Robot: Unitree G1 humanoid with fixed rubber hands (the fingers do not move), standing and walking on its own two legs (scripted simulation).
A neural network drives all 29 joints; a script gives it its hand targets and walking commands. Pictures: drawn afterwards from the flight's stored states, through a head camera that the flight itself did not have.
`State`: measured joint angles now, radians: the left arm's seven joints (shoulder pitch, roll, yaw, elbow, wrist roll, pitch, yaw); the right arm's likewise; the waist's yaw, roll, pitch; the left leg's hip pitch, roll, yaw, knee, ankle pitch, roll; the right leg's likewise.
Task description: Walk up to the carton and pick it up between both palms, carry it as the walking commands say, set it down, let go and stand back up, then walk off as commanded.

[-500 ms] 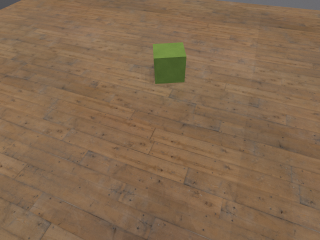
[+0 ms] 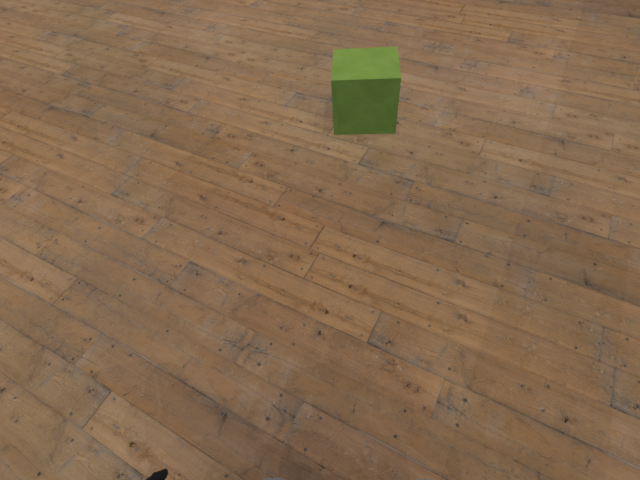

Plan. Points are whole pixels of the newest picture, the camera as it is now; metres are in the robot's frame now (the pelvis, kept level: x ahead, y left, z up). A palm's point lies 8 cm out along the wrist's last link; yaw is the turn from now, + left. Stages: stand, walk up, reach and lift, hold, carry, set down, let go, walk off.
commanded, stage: walk off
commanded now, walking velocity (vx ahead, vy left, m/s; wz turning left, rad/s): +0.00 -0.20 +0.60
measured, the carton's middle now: (364, 92) +1.72 -0.19 -0.62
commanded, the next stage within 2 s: stand in 1.48 s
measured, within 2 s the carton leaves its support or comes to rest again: neither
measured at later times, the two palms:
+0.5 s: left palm out of the picture -0.04 +0.17 -0.13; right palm (617, 464) +0.13 -0.32 -0.10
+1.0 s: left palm out of the picture +0.00 +0.02 -0.09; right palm (620, 331) +0.30 -0.41 -0.11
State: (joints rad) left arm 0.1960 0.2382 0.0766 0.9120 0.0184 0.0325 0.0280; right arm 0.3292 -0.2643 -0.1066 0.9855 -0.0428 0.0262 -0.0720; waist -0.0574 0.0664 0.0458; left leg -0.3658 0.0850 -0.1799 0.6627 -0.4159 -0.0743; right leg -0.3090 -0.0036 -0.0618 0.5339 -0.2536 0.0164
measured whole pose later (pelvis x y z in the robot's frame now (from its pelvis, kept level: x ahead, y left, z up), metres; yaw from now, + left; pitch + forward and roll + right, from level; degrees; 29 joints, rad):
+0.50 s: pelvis +0.00 -0.09 +0.01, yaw +19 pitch +2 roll -2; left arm 0.28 0.25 0.06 0.84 0.05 0.07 0.01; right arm 0.28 -0.21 -0.06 0.83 -0.03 0.03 -0.05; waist 0.00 -0.02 0.05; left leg -0.24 0.04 0.05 0.50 -0.29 0.03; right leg -0.53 -0.04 -0.08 1.09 -0.35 0.07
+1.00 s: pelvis +0.07 -0.24 +0.01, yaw +37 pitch +2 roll +1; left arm 0.24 0.20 0.03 0.70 0.04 0.03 0.01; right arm 0.23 -0.29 -0.11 0.76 -0.03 0.06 0.00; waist 0.00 0.05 0.05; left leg -0.52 0.00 0.05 1.11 -0.45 -0.03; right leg -0.24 -0.05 -0.19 0.47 -0.26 -0.04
